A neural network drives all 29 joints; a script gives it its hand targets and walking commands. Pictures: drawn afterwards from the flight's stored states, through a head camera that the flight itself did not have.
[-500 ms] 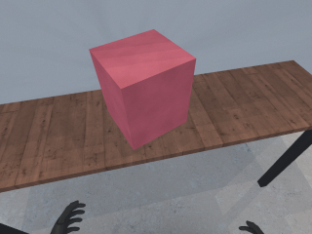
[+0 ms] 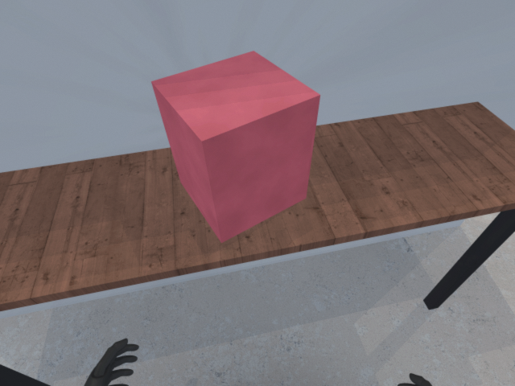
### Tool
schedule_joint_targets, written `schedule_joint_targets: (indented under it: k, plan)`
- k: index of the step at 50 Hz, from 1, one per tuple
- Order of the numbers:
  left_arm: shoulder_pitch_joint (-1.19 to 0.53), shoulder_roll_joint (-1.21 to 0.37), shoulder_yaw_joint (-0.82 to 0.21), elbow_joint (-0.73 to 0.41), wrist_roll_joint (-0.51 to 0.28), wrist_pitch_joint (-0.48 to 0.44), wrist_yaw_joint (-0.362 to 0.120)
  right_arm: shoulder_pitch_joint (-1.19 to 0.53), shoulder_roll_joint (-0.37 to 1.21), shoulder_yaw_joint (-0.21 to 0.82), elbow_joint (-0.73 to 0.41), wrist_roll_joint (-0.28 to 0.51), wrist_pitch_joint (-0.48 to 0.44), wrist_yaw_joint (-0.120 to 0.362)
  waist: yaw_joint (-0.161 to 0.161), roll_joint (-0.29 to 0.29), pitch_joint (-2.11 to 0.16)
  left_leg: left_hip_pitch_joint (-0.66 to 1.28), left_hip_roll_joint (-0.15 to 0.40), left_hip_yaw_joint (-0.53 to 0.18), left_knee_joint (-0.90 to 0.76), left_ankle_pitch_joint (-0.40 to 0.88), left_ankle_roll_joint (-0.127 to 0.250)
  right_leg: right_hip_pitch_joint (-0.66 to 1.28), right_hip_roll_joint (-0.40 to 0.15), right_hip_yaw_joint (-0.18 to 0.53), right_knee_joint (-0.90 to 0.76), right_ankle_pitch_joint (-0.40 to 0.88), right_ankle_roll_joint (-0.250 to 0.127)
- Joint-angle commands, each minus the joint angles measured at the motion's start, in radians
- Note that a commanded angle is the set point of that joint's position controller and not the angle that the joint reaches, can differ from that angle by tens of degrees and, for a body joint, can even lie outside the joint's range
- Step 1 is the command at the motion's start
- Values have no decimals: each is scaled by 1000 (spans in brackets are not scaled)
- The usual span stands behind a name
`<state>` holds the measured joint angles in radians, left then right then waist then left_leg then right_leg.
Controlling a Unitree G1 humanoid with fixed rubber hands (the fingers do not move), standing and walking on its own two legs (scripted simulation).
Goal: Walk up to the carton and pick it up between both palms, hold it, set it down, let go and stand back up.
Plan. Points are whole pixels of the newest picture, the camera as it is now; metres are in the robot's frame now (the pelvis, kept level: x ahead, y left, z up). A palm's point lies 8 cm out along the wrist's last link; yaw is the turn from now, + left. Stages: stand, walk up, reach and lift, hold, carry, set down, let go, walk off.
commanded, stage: stand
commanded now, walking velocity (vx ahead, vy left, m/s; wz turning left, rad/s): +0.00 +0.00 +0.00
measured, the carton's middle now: (237, 146) +0.53 +0.06 +0.08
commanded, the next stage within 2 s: walk up in 0.52 s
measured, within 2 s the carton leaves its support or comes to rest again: neither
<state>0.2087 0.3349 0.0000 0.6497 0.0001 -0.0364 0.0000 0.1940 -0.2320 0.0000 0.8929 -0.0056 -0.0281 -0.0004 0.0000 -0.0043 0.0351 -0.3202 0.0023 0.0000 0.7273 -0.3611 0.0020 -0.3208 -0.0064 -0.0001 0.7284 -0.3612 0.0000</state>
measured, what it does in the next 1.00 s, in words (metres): stands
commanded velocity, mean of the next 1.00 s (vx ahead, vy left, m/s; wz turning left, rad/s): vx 0.00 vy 0.00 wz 0.00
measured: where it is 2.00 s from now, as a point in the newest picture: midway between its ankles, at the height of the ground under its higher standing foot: outside the picture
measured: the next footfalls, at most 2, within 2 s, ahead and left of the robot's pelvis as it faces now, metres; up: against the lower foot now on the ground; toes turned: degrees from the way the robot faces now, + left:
left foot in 1.24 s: +0.10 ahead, +0.12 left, +0.00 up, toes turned +0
right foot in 1.70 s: +0.11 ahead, -0.13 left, +0.00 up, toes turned -1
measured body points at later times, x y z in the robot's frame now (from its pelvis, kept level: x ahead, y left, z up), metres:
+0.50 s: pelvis +0.00 +0.00 +0.01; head +0.00 +0.00 +0.45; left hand +0.14 +0.28 -0.09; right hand +0.09 -0.25 -0.13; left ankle +0.02 +0.12 -0.71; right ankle +0.02 -0.12 -0.71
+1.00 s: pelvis +0.00 -0.02 +0.01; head +0.01 -0.02 +0.45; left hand +0.12 +0.28 -0.09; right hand +0.08 -0.29 -0.13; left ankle +0.02 +0.12 -0.71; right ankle +0.02 -0.12 -0.72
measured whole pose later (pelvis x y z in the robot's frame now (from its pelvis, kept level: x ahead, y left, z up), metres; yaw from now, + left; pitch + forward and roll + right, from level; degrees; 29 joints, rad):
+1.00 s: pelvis +0.00 -0.02 +0.01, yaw +0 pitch -2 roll +1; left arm 0.26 0.38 0.00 0.72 0.00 -0.04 0.00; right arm 0.21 -0.30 0.00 0.97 -0.01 -0.04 0.00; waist 0.00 -0.01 0.04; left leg -0.32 0.00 0.00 0.71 -0.37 0.01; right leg -0.32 0.00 0.00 0.69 -0.33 -0.02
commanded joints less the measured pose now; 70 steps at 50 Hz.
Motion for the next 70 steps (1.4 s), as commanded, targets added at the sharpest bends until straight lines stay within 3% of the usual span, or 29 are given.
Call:
schedule_joint_targets:
  k: [1,9,18,20,28,31,33,35,36,37,39,40,42,44,45,47,48,50,53,56,59,60,61,62,63,64,65,67,70]
  plan:
    - [-71,220,78,47,21,-37,14,-86,-306,-93,-39,-11,-29,7,-9,-23,-32,23,85,-118,-219,96,68,21,-111,127,-227,89,-76]
    - [-63,196,74,63,17,-36,15,-114,-295,-85,-34,-10,-36,6,5,-5,-38,19,91,-119,-242,144,76,67,-99,111,-220,164,-69]
    - [-81,213,64,84,21,-36,17,-98,-289,-86,-9,-3,-29,2,-11,-69,-34,37,87,-104,-228,169,68,50,-116,128,-251,189,-71]
    - [-59,215,62,90,17,-35,15,-97,-284,-83,-3,2,-29,5,-13,-15,-56,59,90,-108,-250,150,72,54,-114,119,-249,169,-69]
    - [-83,201,66,96,16,-40,14,-118,-291,-83,7,-8,-33,3,-1,-61,-71,49,95,-116,-250,200,72,91,-114,112,-262,192,-63]
    - [-59,210,64,115,12,-38,14,-97,-290,-79,20,-5,-34,11,-4,5,-93,61,97,-113,-255,174,70,103,-121,121,-261,182,-69]
    - [-66,196,60,109,15,-36,10,-112,-295,-77,22,-8,-32,5,6,-37,-91,46,104,-121,-272,169,72,106,-107,106,-253,174,-60]
    - [-53,218,66,120,15,-33,17,-118,-295,-80,30,-3,-29,10,-5,2,-85,46,102,-126,-280,165,69,98,-108,110,-251,177,-65]
    - [-35,253,103,69,59,-23,2,9,-351,-85,-10,-18,-45,3,1,-70,-87,35,94,-198,-269,-44,105,88,-62,53,-174,-49,-67]
    - [-36,244,106,65,62,-14,-3,46,-382,-100,0,-25,-47,0,-6,-55,-53,29,130,-274,-317,-210,136,16,-50,55,-140,-182,-67]
    - [-52,215,102,47,71,-1,-13,79,-439,-127,8,-37,-45,-9,-16,75,34,47,234,-472,-444,-417,197,-156,3,15,-19,-217,-46]
    - [-33,220,106,51,74,1,-13,71,-453,-137,-4,-40,-46,-11,-22,82,49,38,287,-542,-477,-433,228,-172,-15,24,38,-179,-40]
    - [5,229,119,61,70,-9,-19,20,-438,-129,-17,-42,-49,-14,5,54,38,16,274,-473,-425,-290,229,-114,-36,33,-13,-145,-38]
    - [51,223,122,79,70,-22,-17,-7,-388,-111,-31,-35,-50,-8,37,20,-14,-13,188,-326,-288,-67,170,38,-32,37,-163,-89,-55]
    - [95,241,128,90,73,-30,-12,-8,-362,-100,-45,-28,-50,-3,62,-24,-58,-93,116,-234,-184,-9,119,150,-78,122,-245,-122,-82]
    - [129,306,136,88,72,-39,-8,-42,-280,-72,-69,-19,-47,-8,85,-247,-30,-332,-75,24,128,-134,30,333,-292,423,-476,-144,-196]
    - [112,328,143,65,68,-37,-3,-21,-317,-79,-65,-19,-41,-16,79,-211,-22,-353,-44,-22,210,-216,22,313,-351,447,-474,-41,-224]
    - [44,327,139,29,60,-25,1,60,-353,-91,-60,-15,-38,-14,35,-201,36,-301,-9,-14,264,-201,23,197,-341,381,-478,-38,-236]
    - [65,319,133,15,54,-22,3,71,-349,-90,-73,-7,-46,-6,31,-168,96,-258,23,13,198,-189,19,169,-308,269,-406,202,-248]
    - [80,329,129,11,54,-15,-5,83,-335,-94,-91,0,-54,-6,36,-192,102,-185,18,40,78,-143,20,178,-290,209,-336,353,-243]
    - [36,307,120,1,42,2,-11,190,-306,-101,-63,0,-69,-15,-30,-181,31,39,-16,89,-172,55,44,116,-222,89,-163,393,-184]
    - [-13,280,112,-14,37,11,-14,284,-332,-115,-30,-2,-77,-24,-77,-115,-8,144,-6,5,-320,125,48,77,-168,49,42,366,-137]
    - [-13,221,92,-38,30,13,-12,330,-431,-142,-20,-13,-84,-37,-87,104,-9,222,161,-321,-391,296,80,-88,-69,-12,291,162,-49]
    - [-11,194,89,-36,33,24,-6,314,-498,-154,-24,-15,-85,-44,-65,173,22,331,299,-608,-396,519,144,-321,36,5,360,-184,1]
    - [0,236,105,-7,25,40,3,261,-472,-142,-39,0,-82,-49,-28,49,11,302,336,-627,-366,498,179,-298,-6,79,324,-193,-10]
    - [13,264,109,5,30,44,0,221,-483,-137,-47,-1,-81,-48,-17,17,31,225,352,-631,-385,410,231,-279,-24,82,338,-225,-10]
    - [10,281,106,0,36,45,-4,195,-480,-143,-63,1,-83,-44,-16,39,70,205,335,-588,-394,359,222,-306,-45,79,365,-189,-19]
    - [6,265,118,16,42,49,-16,181,-424,-130,-76,-1,-86,-51,-8,67,47,246,258,-470,-338,505,148,-278,-68,110,302,-123,-9]
    - [-20,243,116,21,35,44,-10,208,-405,-110,-79,6,-87,-59,-18,96,3,281,227,-376,-238,825,160,-270,-70,90,249,-104,-4]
